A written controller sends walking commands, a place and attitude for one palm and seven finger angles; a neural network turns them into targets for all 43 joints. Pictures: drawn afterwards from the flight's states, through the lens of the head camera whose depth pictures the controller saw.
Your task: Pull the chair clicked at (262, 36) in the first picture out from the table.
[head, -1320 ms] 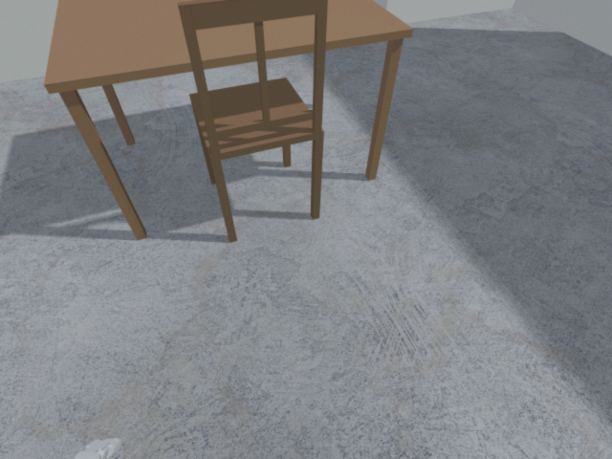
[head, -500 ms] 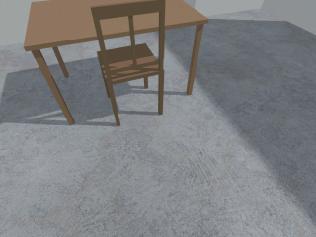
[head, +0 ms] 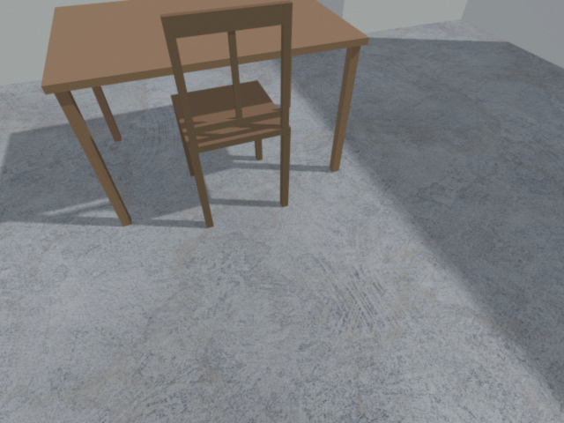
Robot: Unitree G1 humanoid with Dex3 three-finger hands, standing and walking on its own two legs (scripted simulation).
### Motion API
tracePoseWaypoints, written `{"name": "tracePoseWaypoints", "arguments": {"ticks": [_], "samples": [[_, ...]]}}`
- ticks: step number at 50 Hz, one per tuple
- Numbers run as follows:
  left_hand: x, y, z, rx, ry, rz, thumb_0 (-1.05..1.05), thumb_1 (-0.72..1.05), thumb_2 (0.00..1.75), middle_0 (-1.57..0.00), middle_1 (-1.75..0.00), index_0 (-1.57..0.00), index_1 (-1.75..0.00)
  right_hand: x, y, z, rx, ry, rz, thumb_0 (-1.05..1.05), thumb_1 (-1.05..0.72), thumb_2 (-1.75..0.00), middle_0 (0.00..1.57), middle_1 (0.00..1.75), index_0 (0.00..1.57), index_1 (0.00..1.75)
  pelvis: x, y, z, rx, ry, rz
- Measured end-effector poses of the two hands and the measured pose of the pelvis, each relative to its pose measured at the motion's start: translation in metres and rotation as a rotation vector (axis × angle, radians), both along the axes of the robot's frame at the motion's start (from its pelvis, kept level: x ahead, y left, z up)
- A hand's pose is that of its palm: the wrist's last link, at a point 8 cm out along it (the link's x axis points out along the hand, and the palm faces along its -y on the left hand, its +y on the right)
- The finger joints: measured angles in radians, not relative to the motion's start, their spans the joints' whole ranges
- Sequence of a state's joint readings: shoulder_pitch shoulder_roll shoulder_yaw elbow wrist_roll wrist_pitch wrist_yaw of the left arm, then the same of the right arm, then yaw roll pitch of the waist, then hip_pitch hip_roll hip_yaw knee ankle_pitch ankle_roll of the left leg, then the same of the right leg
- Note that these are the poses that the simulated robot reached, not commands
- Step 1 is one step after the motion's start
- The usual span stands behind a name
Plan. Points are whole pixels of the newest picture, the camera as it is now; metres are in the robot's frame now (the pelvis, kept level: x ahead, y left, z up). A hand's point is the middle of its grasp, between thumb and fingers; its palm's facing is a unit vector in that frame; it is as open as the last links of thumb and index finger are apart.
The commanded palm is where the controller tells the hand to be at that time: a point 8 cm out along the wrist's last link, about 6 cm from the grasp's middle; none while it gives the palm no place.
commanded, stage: look at it before walking up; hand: left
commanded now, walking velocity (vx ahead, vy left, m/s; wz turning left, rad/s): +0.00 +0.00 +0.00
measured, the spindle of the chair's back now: (235, 77) +1.16 +0.23 -0.07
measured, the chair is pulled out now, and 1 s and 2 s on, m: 0.00 0.00 0.00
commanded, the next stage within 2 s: walk to a spot facing it in 0.12 s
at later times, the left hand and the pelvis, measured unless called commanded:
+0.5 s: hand out of the picture +0.05 +0.21 -0.18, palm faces -0.09 -0.97 -0.23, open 7.4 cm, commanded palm none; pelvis +0.03 +0.00 -0.01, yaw -7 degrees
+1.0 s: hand (203, 395) +0.20 +0.15 -0.18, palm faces -0.22 -0.96 -0.18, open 7.4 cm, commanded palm none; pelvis +0.21 -0.03 -0.01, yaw -19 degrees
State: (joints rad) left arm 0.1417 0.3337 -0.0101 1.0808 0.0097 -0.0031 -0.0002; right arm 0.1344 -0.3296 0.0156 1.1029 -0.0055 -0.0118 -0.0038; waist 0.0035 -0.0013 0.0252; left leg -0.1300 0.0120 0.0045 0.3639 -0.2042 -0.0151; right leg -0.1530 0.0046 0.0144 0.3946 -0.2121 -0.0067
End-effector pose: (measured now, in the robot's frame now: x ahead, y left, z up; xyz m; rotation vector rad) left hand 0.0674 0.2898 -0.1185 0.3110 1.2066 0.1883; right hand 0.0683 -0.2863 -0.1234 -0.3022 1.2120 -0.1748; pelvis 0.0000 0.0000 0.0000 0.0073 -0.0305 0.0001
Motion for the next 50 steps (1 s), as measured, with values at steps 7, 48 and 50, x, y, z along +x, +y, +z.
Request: {"name": "tracePoseWaypoints", "arguments": {"ticks": [7,48,50], "samples": [[-0.006,0.001,-0.002,-0.002,0.017,0.004,0.01,0.90,0.90,-0.20,-0.30,-0.21,-0.30,-0.004,0.000,0.000,-0.002,0.014,-0.003,0.00,-0.90,-0.90,0.20,0.30,0.20,0.30,0.000,0.001,0.000,-0.001,0.001,0.000],[0.125,-0.094,-0.025,-0.131,0.241,-0.139,0.00,0.90,0.90,-0.20,-0.30,-0.21,-0.30,0.161,0.002,-0.004,0.129,-0.175,-0.284,0.00,-0.91,-0.90,0.19,0.30,0.19,0.30,0.183,-0.033,-0.005,-0.010,0.047,-0.325],[0.145,-0.088,-0.031,-0.132,0.250,-0.139,0.00,0.90,0.90,-0.20,-0.30,-0.21,-0.30,0.195,0.006,-0.003,0.122,-0.202,-0.271,0.00,-0.91,-0.90,0.19,0.30,0.19,0.30,0.205,-0.028,-0.009,-0.017,0.047,-0.339]]}}
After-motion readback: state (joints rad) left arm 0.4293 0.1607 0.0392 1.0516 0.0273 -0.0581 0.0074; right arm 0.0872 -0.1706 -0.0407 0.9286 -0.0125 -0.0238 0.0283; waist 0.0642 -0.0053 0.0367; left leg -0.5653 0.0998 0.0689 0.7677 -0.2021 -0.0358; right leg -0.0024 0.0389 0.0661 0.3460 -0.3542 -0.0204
